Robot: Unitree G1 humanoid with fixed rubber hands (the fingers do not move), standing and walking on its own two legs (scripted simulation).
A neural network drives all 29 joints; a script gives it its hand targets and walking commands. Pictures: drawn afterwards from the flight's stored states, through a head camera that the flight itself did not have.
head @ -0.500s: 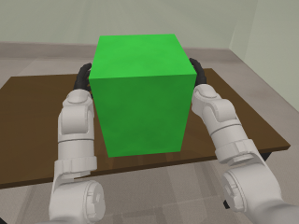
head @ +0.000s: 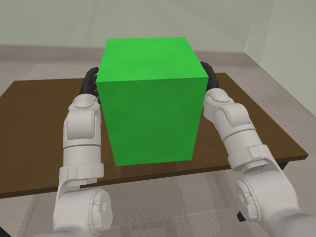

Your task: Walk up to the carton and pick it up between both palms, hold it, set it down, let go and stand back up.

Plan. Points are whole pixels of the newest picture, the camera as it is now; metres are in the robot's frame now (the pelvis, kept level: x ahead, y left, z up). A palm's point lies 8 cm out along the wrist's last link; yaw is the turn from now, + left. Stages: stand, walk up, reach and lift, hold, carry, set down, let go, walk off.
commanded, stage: hold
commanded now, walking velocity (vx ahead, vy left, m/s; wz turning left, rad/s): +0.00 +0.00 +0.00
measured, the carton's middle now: (150, 101) +0.40 +0.01 +0.20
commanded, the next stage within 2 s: none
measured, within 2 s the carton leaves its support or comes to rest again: neither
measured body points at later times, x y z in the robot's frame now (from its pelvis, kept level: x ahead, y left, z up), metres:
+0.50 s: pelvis +0.01 +0.00 +0.00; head -0.06 +0.03 +0.44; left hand +0.39 +0.16 +0.23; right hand +0.39 -0.14 +0.24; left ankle +0.02 +0.12 -0.75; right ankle +0.01 -0.11 -0.75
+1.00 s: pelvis +0.00 +0.00 +0.00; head -0.07 +0.02 +0.44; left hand +0.38 +0.16 +0.23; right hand +0.38 -0.14 +0.24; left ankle +0.02 +0.12 -0.75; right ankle +0.01 -0.11 -0.75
